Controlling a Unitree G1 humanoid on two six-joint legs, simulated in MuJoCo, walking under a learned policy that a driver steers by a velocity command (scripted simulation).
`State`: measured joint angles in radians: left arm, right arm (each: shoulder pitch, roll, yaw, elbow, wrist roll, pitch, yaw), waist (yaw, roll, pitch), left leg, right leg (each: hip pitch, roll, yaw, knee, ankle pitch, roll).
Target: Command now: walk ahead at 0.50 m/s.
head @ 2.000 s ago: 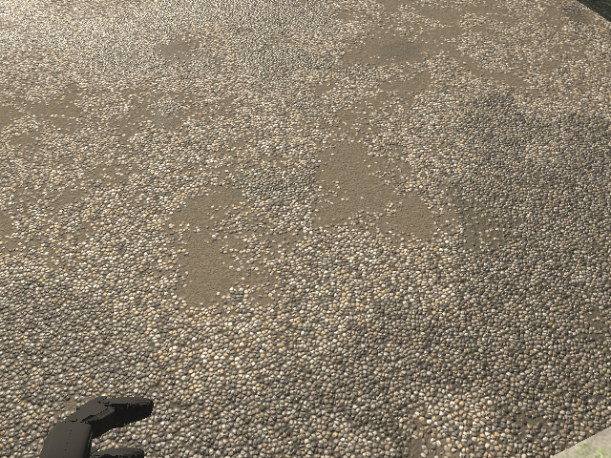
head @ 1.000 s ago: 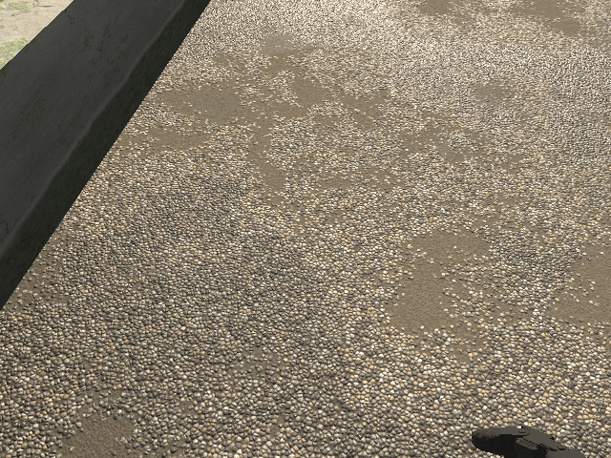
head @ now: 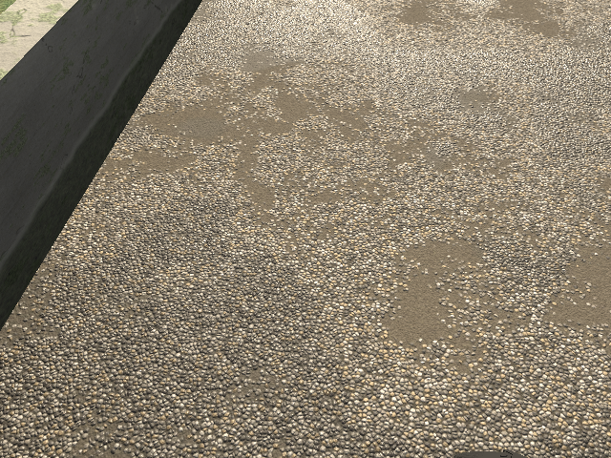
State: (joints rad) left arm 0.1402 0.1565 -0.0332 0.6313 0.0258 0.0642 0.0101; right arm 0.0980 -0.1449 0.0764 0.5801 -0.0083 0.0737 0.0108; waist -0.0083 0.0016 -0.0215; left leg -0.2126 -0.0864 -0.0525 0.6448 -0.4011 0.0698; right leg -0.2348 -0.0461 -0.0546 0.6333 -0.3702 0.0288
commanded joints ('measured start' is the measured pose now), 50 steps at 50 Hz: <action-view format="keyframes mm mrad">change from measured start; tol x32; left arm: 1 -88 65 15 -90 0 -20 3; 50 -120 63 16 -110 6 5 3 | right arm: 1 -105 -68 -22 -98 -2 -17 -3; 50 -81 -48 -12 -103 -17 -39 9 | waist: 1 -5 13 -26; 50 -21 7 -62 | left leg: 1 -105 84 -104 -148 239 2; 50 -86 100 -43 -84 463 2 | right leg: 1 84 -2 39 -54 146 -32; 50 90 -8 59 -12 371 -24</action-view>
